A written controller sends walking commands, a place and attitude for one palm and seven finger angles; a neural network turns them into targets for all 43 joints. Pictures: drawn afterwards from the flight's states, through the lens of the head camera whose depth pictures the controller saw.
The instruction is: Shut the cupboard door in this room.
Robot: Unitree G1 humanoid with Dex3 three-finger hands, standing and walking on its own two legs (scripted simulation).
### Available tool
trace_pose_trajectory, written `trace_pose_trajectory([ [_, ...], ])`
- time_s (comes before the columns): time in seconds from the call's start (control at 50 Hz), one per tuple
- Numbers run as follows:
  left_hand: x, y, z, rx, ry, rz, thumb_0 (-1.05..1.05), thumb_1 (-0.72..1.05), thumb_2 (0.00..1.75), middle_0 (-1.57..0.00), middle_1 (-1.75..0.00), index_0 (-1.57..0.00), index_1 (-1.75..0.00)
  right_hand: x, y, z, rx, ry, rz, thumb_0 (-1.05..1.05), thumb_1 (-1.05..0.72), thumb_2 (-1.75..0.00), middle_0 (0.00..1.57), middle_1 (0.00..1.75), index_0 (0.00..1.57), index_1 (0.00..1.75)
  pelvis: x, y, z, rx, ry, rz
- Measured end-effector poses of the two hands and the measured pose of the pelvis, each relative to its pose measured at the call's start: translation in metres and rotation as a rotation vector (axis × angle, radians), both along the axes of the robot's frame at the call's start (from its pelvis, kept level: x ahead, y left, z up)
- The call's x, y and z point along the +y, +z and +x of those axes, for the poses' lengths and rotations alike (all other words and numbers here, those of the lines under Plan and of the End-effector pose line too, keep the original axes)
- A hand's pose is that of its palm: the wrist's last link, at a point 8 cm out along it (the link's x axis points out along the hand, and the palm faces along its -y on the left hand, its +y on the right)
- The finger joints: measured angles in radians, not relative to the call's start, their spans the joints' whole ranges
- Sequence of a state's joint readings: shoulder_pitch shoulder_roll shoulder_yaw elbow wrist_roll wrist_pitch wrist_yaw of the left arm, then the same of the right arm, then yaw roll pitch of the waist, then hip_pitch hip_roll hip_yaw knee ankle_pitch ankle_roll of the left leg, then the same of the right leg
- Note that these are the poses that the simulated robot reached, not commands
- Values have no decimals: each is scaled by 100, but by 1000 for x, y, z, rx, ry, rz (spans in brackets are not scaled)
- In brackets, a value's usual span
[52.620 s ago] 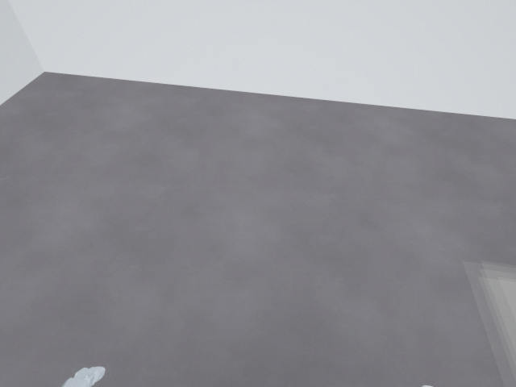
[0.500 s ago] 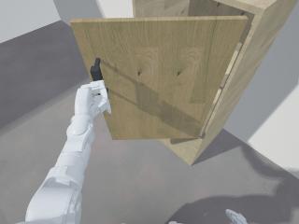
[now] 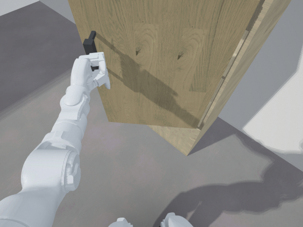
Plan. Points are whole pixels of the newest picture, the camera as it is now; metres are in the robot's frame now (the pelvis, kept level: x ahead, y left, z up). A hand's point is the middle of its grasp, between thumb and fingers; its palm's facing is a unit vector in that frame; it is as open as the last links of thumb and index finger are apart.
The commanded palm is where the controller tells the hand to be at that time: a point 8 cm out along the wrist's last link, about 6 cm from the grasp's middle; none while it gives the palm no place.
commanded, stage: push the door shut along its arc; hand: left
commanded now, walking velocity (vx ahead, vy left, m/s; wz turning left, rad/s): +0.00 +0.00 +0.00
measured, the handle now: (96, 57) +0.57 +0.12 +0.10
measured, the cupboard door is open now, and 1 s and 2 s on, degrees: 37 24 21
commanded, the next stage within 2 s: pull the fist back off the door in 1.20 s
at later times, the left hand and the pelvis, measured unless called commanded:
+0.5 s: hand (112, 62) +0.54 +0.07 +0.11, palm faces -0.25 -0.97 -0.02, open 3.1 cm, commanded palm +0.55 +0.11 +0.10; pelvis +0.00 +0.02 -0.02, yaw +0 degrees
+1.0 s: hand (132, 46) +0.60 +0.02 +0.11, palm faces -0.35 -0.94 -0.01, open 3.1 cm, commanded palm +0.61 +0.06 +0.10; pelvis +0.01 +0.01 -0.03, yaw -2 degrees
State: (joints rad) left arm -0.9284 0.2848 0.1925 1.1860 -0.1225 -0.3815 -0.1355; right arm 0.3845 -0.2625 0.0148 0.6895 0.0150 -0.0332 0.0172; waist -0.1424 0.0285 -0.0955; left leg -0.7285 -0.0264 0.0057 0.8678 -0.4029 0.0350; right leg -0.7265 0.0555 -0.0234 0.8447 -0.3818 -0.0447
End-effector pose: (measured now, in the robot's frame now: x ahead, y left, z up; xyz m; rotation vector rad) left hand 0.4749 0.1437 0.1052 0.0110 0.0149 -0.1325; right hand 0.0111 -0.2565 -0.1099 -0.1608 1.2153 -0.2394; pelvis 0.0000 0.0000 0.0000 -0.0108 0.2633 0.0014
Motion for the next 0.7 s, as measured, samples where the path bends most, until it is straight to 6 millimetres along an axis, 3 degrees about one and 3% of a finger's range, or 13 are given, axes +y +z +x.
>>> trace_pose_trajectory([
  [0.26,0,1,29,8,-62,15,1,90,91,-130,-150,-132,-150,7,0,-42,108,-40,-20,0,-90,-90,20,30,20,30,10,-8,-3,50,3,-18],
  [0.7,-29,4,84,15,-172,29,1,90,90,-130,-150,-130,-150,16,-4,-69,213,-63,-46,0,-90,-90,20,30,20,30,15,-25,-2,157,15,-40],
])
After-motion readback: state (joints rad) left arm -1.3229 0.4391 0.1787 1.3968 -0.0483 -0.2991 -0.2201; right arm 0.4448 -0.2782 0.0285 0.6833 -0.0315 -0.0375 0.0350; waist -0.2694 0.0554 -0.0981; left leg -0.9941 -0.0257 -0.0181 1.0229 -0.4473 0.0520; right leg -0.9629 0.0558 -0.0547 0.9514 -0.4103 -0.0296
